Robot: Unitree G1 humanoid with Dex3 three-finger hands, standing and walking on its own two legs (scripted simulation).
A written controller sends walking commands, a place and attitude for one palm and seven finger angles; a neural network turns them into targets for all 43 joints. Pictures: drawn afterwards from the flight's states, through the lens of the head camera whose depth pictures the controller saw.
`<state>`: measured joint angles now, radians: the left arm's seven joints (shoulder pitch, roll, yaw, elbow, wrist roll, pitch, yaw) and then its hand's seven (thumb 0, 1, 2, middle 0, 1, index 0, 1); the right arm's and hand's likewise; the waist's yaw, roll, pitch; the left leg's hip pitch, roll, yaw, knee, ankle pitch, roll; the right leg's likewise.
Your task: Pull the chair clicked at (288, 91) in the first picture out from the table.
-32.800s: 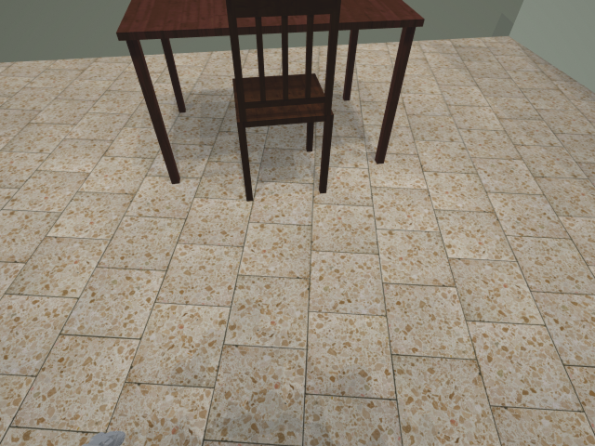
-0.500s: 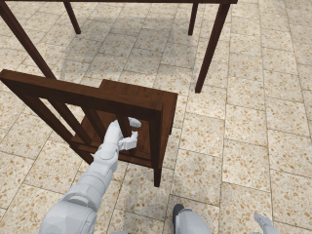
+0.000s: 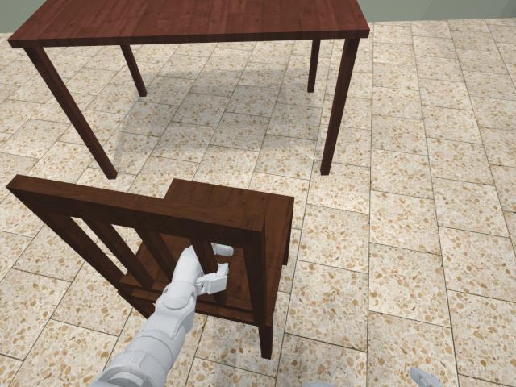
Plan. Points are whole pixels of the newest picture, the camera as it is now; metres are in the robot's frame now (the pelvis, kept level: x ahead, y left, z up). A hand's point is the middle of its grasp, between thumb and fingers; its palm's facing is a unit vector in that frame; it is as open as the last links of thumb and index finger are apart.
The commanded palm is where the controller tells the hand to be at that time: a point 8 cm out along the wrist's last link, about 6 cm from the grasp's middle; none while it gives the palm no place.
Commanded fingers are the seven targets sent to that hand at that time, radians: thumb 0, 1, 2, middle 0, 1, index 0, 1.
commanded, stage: stop walking, hand still on the chair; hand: left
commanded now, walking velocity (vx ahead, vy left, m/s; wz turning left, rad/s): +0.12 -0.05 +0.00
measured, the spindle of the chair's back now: (167, 264) +0.34 +0.19 -0.08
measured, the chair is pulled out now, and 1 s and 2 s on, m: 0.62 0.64 0.64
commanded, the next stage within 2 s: open the thumb and straighten the fingers in 0.52 s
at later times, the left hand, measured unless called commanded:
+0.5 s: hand (219, 288) +0.28 +0.08 -0.06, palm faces -0.22 -0.97 -0.14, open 5.2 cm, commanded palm +0.28 +0.14 -0.06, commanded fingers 0.00 0.90 0.90 -0.50 -1.45 -0.50 -1.45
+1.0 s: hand (211, 280) +0.30 +0.10 -0.07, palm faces -0.19 -0.97 -0.14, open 11.8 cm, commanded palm +0.29 +0.14 -0.05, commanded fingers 0.00 -0.55 0.20 -0.25 -0.73 -0.25 -0.73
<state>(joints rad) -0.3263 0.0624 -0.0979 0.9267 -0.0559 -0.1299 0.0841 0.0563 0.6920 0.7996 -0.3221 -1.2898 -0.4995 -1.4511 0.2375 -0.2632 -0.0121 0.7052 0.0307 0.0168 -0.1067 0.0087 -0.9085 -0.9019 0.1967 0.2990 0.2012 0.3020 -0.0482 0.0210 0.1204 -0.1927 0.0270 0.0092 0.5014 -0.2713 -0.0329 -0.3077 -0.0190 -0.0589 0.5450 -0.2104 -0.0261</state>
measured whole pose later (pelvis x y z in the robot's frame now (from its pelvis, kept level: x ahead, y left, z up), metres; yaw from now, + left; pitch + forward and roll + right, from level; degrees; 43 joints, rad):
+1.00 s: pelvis +0.02 +0.02 -0.02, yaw +0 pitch +7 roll +1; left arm -0.11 0.11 -0.13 0.57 -0.05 -0.01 0.03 0.01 -0.24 0.35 -0.42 -1.26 -0.44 -1.27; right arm 0.28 -0.26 -0.01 0.62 0.05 -0.01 -0.01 0.01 -0.91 -0.90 0.20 0.30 0.20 0.30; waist -0.07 0.03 -0.05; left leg -0.45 0.00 0.03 0.71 -0.39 -0.01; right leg -0.57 -0.05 -0.03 0.74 -0.30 0.00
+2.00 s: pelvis +0.03 +0.03 -0.05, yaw +2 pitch +11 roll +0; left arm 0.40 0.15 -0.25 -0.06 0.02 0.16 0.02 -0.01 -0.54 0.20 -0.01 0.00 -0.01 0.00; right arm 0.25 -0.24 0.02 0.43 0.04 -0.05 -0.05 0.01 -0.90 -0.90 0.20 0.30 0.20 0.30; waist -0.05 0.04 -0.12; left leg -0.63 -0.01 -0.02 0.95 -0.52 0.00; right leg -0.71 -0.07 -0.08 0.94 -0.42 0.00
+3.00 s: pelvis +0.04 +0.02 -0.04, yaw +3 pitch +8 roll -1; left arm 0.75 0.27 0.04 -0.54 -0.07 -0.03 0.13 -0.01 -0.35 0.30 -0.03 -0.04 -0.03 -0.04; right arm 0.28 -0.21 -0.01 0.46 0.05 -0.03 -0.12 0.01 -0.90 -0.90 0.20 0.30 0.20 0.30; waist 0.02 0.08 -0.13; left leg -0.53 0.01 -0.04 0.92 -0.53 -0.01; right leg -0.60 -0.05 -0.09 0.89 -0.43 0.00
